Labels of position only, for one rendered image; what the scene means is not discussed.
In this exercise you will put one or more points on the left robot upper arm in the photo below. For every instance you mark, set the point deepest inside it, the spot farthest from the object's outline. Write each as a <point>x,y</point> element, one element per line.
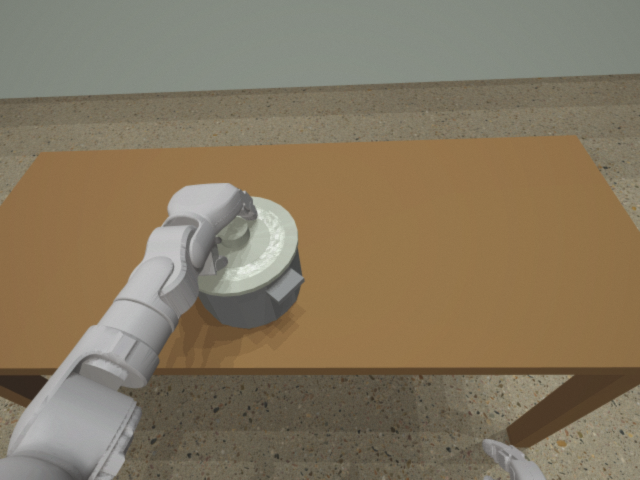
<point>83,433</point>

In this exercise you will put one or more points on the knob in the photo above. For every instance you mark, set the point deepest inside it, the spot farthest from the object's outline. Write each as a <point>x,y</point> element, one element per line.
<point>235,234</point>

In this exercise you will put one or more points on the lid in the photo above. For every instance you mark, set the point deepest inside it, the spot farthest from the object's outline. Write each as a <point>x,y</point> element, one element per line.
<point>267,254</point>

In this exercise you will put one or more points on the robot left hand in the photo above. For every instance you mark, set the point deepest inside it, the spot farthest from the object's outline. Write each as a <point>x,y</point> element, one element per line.
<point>219,204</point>

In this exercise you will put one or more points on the table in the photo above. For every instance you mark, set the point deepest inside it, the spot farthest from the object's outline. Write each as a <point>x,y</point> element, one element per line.
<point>480,256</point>

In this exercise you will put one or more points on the robot left forearm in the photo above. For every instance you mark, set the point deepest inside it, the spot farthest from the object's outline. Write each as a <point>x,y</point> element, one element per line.
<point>123,348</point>

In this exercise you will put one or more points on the pot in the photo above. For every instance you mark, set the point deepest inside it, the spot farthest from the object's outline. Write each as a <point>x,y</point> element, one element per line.
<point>259,307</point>

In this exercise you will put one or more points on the robot right hand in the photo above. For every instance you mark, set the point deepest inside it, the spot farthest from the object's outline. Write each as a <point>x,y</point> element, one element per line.
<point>511,460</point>

